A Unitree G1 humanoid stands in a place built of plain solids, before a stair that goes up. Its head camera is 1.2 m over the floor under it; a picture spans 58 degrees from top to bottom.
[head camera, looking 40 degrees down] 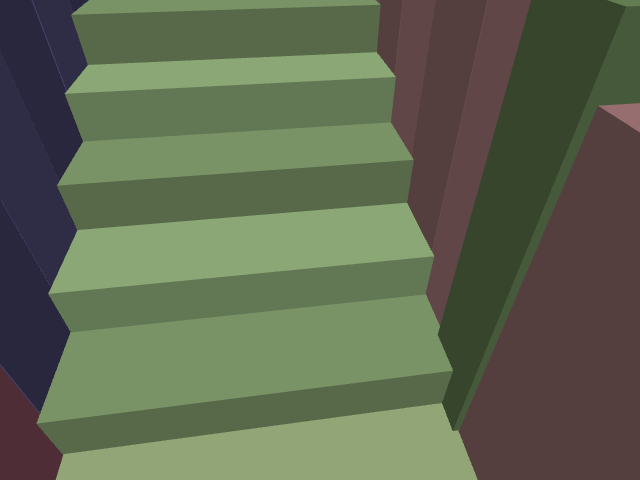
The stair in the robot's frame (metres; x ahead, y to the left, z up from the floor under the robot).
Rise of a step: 0.17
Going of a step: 0.28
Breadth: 1.09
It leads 8 degrees to the left of straight ahead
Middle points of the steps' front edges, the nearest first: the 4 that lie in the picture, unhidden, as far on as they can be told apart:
0.60 0.16 0.17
0.88 0.20 0.34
1.16 0.24 0.50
1.43 0.28 0.67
